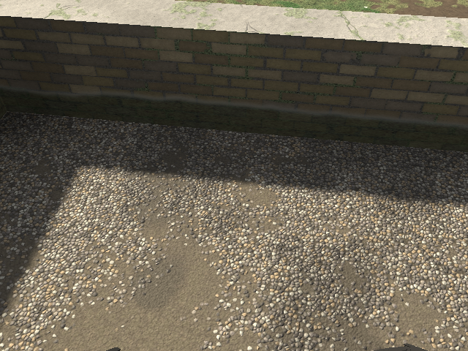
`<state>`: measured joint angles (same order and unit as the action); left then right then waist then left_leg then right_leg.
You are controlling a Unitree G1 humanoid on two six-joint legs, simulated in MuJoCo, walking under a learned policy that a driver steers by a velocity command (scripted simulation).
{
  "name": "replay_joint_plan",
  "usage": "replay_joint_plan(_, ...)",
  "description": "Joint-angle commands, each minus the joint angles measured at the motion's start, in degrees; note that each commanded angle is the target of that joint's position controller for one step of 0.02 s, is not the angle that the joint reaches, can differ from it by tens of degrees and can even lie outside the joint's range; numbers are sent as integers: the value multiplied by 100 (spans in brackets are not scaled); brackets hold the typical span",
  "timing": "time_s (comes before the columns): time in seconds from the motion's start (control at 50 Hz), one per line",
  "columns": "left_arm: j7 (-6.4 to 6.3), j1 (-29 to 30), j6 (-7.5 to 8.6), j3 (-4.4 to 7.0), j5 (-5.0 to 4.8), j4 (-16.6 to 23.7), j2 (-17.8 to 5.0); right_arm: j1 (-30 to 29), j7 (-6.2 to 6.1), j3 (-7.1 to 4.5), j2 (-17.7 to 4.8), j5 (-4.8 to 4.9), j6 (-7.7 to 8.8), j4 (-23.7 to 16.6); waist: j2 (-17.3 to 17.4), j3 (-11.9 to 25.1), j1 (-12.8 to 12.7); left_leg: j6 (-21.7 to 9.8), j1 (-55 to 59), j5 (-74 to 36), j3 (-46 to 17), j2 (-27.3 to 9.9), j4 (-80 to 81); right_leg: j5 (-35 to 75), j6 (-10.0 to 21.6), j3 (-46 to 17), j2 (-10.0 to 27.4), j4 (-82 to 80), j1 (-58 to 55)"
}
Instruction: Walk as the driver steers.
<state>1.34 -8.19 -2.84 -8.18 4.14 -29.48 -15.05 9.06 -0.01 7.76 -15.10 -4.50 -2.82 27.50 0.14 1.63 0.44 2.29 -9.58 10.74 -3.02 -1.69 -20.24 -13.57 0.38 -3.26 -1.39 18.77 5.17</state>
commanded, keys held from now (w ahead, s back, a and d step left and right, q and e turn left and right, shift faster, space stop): w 0.12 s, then no key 0.36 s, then w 0.52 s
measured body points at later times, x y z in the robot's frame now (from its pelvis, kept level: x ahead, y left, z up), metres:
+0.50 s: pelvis +0.00 +0.00 +0.00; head -0.01 +0.00 +0.45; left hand +0.12 +0.24 -0.11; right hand +0.14 -0.24 -0.09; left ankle +0.00 +0.15 -0.75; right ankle -0.04 -0.12 -0.75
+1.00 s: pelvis +0.00 +0.00 +0.00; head -0.01 +0.00 +0.45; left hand +0.18 +0.21 -0.08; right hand +0.18 -0.22 -0.07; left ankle +0.00 +0.15 -0.75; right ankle -0.04 -0.12 -0.75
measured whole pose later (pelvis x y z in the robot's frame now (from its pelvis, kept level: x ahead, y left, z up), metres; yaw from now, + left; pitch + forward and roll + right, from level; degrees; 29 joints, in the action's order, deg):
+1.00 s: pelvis +0.00 +0.00 +0.00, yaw +0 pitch +0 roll +0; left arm 0.4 -10.3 -3.3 -7.6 3.8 -32.9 -14.5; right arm 11.8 -0.9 6.9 -14.7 -4.3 -3.2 29.3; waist 0.4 1.4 0.5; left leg 2.5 -8.2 9.5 -3.9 -1.8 -17.8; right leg -12.1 0.5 -3.9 -1.6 15.9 3.5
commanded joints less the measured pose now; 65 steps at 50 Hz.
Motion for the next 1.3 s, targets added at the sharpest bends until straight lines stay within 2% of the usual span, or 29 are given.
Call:
replay_joint_plan(0.02, -25, 455, 89, 183, -10, 522, -534, -419, -26, -187, -527, -5, 93, -536, 12, 372, 16, -247, 237, -1242, -446, -375, 139, 1227, 198, -613, 539, -259, 31)
replay_joint_plan(0.12, -24, 443, 89, 185, -9, 509, -529, -410, -29, -190, -531, 1, 90, -525, 13, 341, 13, -242, 212, -1248, -450, -372, 154, 1231, 201, -611, 529, -268, 23)
replay_joint_plan(0.16, -19, 209, 70, 223, -54, 362, -582, -199, -22, -227, -593, 43, 77, -389, 27, 343, 11, -286, 289, -1343, -516, -422, 272, 1250, 215, -642, 553, -357, -56)
replay_joint_plan(0.18, 30, 129, 99, 202, -12, 408, -512, -320, 12, -213, -572, 84, 84, -462, 36, 154, -97, -275, 123, -1775, -566, -444, 298, 1820, 234, -633, 605, -297, -64)
replay_joint_plan(0.2, 47, -11, 103, 230, -17, 310, -559, -201, 16, -238, -598, 89, 78, -392, 31, 311, -83, -289, 229, -1827, -564, -451, 311, 1968, 261, -658, 637, -293, -184)
replay_joint_plan(0.28, 71, -214, 79, 319, -121, 124, -634, 0, 15, -320, -642, 134, 33, -224, -17, 326, -46, -314, 385, -1594, -565, -453, 412, 1821, 299, -694, 668, -445, -173)
replay_joint_plan(0.3, 27, -309, 23, 388, -220, -70, -751, 290, -21, -383, -709, 132, -7, -26, -52, 444, 71, -367, 567, -943, -504, -415, 453, 997, 313, -691, 596, -582, -176)
replay_joint_plan(0.32, 65, -191, 50, 356, -184, 83, -603, 13, 7, -366, -650, 177, 6, -160, -15, -6, -42, -336, 264, -1405, -576, -448, 499, 1536, 300, -682, 636, -584, 13)
replay_joint_plan(0.34, 70, -288, 54, 377, -170, -1, -615, 83, 5, -390, -655, 184, -2, -102, -2, 122, -29, -346, 309, -1396, -565, -447, 514, 1587, 314, -687, 648, -591, -83)
replay_joint_plan(0.4, 66, -457, 39, 429, -208, -129, -637, 219, -2, -435, -645, 200, -15, 5, -10, 168, -23, -350, 338, -1409, -541, -436, 548, 1705, 342, -675, 646, -617, -167)
replay_joint_plan(0.42, 7, -465, -10, 471, -277, -268, -709, 381, -45, -474, -669, 177, -45, 132, -12, 252, 74, -366, 470, -993, -476, -390, 532, 1163, 326, -659, 567, -670, -147)
replay_joint_plan(0.44, -18, -458, -30, 479, -297, -274, -682, 380, -59, -488, -666, 192, -55, 149, 3, 97, 59, -374, 390, -934, -480, -387, 558, 1027, 312, -640, 544, -724, -48)
replay_joint_plan(0.48, -52, -499, -46, 497, -294, -345, -652, 416, -77, -515, -655, 223, -62, 207, 38, -37, 49, -381, 288, -976, -478, -379, 588, 1054, 301, -615, 520, -758, -19)
replay_joint_plan(0.56, -115, -484, -57, 439, -216, -342, -510, 404, -113, -477, -537, 180, -54, 204, 62, -84, 18, -344, 200, -663, -409, -287, 648, 594, 297, -540, 428, -809, -2)
replay_joint_plan(0.58, -78, -375, 2, 357, -121, -144, -348, 146, -89, -412, -434, 183, -5, 25, 78, -219, -86, -291, 23, -1356, -459, -309, 633, 1335, 276, -528, 467, -703, -4)
replay_joint_plan(0.6, -73, -484, 27, 345, -78, -168, -391, 202, -92, -396, -450, 143, 9, 15, 62, 31, -90, -276, 152, -1501, -439, -299, 584, 1537, 280, -532, 480, -632, -144)
replay_joint_plan(0.62, -120, -585, -5, 395, -147, -314, -577, 472, -132, -426, -545, 100, -11, 138, 1, 264, 12, -291, 404, -1005, -368, -251, 549, 1005, 286, -534, 427, -673, -193)
replay_joint_plan(0.64, -135, -479, -6, 372, -164, -237, -557, 411, -145, -410, -546, 100, -6, 83, -8, 95, 4, -275, 332, -974, -362, -234, 543, 919, 268, -521, 407, -690, -62)
replay_joint_plan(0.72, -148, -363, 20, 310, -113, -157, -517, 368, -161, -356, -529, 80, 1, -12, -24, -43, 5, -251, 232, -1022, -347, -210, 511, 966, 243, -506, 381, -671, 3)
replay_joint_plan(0.92, -121, -24, 27, 226, -33, 79, -489, 77, -114, -266, -483, 21, 45, -273, 3, 119, -6, -209, 221, -1269, -351, -223, 363, 1339, 238, -541, 409, -482, -120)
replay_joint_plan(1.3, -56, 329, 83, 182, 6, 375, -540, -284, -68, -210, -540, -8, 66, -498, 16, 304, 3, -207, 280, -1372, -433, -306, 248, 1337, 185, -613, 472, -328, -55)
